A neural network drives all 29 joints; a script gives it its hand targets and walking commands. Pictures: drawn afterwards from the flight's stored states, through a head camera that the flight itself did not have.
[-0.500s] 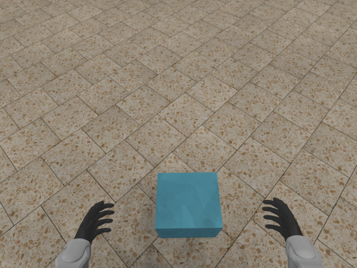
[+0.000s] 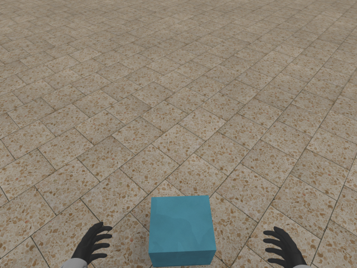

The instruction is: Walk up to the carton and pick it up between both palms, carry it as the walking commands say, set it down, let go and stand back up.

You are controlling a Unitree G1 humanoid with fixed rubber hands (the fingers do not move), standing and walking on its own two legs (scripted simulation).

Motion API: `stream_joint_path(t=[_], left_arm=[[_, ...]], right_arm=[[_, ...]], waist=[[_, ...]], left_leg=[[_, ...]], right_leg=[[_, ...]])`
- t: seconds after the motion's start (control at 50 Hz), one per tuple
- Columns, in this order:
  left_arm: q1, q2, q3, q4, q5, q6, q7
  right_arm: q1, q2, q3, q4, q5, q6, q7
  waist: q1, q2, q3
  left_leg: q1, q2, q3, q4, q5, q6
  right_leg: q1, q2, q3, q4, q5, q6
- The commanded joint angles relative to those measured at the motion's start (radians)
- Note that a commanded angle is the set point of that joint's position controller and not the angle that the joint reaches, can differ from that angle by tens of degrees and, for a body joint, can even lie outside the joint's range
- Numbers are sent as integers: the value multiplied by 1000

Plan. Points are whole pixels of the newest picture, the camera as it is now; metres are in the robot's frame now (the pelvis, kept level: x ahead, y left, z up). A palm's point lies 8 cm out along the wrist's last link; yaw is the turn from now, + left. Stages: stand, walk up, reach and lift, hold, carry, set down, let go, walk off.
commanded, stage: let go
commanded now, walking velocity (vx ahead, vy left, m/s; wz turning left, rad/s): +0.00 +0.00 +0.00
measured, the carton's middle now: (180, 231) +0.43 +0.01 -0.65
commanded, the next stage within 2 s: stand in 0.10 s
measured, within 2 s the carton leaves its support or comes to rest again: neither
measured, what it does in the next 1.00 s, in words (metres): stands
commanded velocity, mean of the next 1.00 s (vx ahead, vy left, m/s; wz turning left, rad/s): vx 0.00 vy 0.00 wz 0.00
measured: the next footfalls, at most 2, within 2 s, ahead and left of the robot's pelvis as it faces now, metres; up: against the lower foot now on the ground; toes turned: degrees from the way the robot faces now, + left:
none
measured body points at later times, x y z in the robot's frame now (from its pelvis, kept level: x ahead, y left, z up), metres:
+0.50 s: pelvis +0.01 +0.01 +0.00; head +0.02 +0.02 +0.45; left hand +0.15 +0.31 -0.10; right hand +0.15 -0.28 -0.09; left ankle +0.00 +0.11 -0.74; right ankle -0.02 -0.10 -0.74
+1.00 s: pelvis +0.01 +0.03 +0.01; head +0.01 +0.04 +0.46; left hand +0.12 +0.33 -0.11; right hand +0.12 -0.28 -0.10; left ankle +0.00 +0.11 -0.74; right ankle -0.02 -0.10 -0.74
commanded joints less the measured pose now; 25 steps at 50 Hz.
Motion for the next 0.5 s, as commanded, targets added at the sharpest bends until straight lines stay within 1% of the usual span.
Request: stream_joint_path(t=[0.0,0.08,0.1,0.12,0.14,0.16,0.18,0.2,0.24,0.32,0.4,0.48], left_arm=[[-34,89,27,-100,5,-3,8],[-57,79,23,-119,-5,44,43],[-42,220,59,14,24,-26,85],[-37,237,60,33,31,-60,98],[-44,225,57,44,35,-83,100],[-49,216,57,56,35,-99,98],[-49,205,54,72,35,-112,95],[-55,197,49,91,33,-122,90],[-55,205,47,122,30,-135,87],[-44,230,41,182,29,-149,95],[-39,255,34,240,26,-152,102],[-43,266,26,285,23,-154,105]], right_arm=[[-48,-86,-29,-105,-3,-18,-9],[-30,-107,-31,-101,10,-44,-36],[-53,-206,-32,45,-28,-68,-70],[-25,-209,-37,53,-34,-82,-82],[-23,-208,-33,74,-38,-95,-84],[-35,-207,-28,93,-40,-106,-84],[-50,-207,-25,107,-38,-115,-84],[-65,-210,-23,123,-34,-122,-81],[-70,-217,-21,151,-29,-132,-79],[-68,-247,-17,213,-25,-142,-84],[-68,-274,-12,267,-21,-144,-90],[-72,-292,-9,312,-20,-144,-95]], waist=[[7,3,-45],[7,0,-85],[21,-36,-37],[3,-44,-40],[-4,-24,-47],[-3,-3,-48],[2,8,-55],[5,17,-78],[6,10,-118],[3,12,-175],[-2,21,-177],[-4,22,-162]], left_leg=[[29,-6,-7,-36,182,-1],[15,-8,-7,-17,186,-5],[-133,57,-37,-6,109,-26],[-124,57,-51,-13,23,-16],[-141,63,-61,-20,-34,-10],[-165,65,-72,-31,-75,-5],[-176,69,-78,-36,-82,-3],[-171,72,-79,-34,-52,-3],[-147,81,-81,-25,36,-3],[-91,95,-86,-5,217,1],[-70,104,-94,-10,295,2],[-64,111,-103,-30,314,3]], right_leg=[[-67,-15,9,-73,206,43],[-66,-10,3,-49,228,47],[-170,-63,47,-77,100,56],[-185,-72,70,-96,11,46],[-192,-76,81,-98,-36,39],[-193,-75,86,-100,-59,35],[-185,-75,89,-97,-48,32],[-167,-78,91,-95,-4,31],[-141,-84,93,-84,84,33],[-103,-90,89,-62,232,34],[-83,-95,90,-59,289,33],[-75,-99,90,-65,288,33]])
